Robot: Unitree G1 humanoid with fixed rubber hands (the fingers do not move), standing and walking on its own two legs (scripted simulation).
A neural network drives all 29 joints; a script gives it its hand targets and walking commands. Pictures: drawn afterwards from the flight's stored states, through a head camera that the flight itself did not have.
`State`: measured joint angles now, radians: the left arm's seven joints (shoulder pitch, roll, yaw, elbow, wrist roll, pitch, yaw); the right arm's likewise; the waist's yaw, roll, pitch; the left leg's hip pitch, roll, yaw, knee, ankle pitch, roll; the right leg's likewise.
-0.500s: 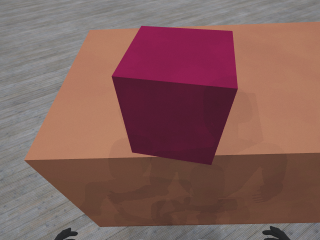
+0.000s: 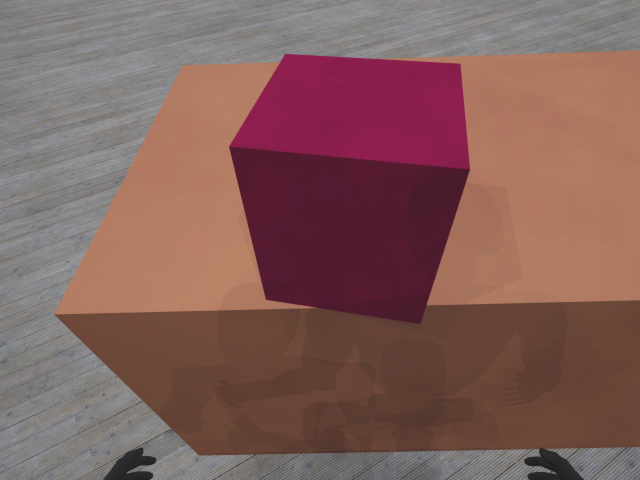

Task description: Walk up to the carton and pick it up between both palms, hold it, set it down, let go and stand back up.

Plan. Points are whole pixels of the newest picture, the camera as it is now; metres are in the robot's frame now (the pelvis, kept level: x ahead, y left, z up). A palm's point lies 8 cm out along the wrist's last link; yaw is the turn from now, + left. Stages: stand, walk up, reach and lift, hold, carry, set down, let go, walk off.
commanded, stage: walk up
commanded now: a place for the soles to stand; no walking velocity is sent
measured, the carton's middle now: (354, 192) +0.43 -0.03 +0.14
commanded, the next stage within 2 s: reach and lift in 0.28 s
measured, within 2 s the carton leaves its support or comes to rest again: neither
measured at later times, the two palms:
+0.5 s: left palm (110, 468) +0.17 +0.29 -0.06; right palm out of the picture +0.14 -0.29 -0.07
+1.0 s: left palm (98, 418) +0.20 +0.27 +0.02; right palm (582, 420) +0.18 -0.26 +0.03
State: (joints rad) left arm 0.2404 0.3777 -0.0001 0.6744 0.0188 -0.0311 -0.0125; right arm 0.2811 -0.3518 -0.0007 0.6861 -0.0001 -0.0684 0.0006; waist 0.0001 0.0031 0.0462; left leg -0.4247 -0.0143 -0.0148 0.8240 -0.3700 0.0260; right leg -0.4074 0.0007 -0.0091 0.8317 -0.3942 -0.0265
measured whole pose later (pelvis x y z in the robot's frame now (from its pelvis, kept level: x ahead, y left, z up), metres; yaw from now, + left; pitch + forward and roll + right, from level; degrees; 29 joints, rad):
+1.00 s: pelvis +0.03 +0.02 +0.04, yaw +0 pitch -7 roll -2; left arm 0.32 0.35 0.00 0.10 -0.08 0.29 0.01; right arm 0.33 -0.32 -0.09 0.37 0.00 -0.05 0.03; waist 0.00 -0.01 0.05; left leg -0.09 -0.01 -0.01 0.47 -0.25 0.02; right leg -0.03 0.01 -0.01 0.37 -0.22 -0.01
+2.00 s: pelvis +0.02 +0.02 +0.04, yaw +0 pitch -9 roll -2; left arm 0.12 0.35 0.00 -0.37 -0.24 0.57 0.01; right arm 0.33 -0.24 -0.09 -0.46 0.20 0.46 -0.15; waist 0.00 -0.01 0.05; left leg -0.05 -0.01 -0.01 0.44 -0.22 0.02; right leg 0.01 0.01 -0.01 0.34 -0.19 -0.01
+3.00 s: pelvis +0.03 +0.02 +0.04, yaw +0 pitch -8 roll -2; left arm -0.71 0.35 0.03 0.16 -0.24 0.81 0.00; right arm -0.54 -0.24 -0.09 0.19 0.26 0.57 -0.19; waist -0.04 -0.01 0.05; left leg -0.07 -0.01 -0.01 0.44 -0.23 0.02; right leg 0.00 0.01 -0.01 0.34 -0.19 0.00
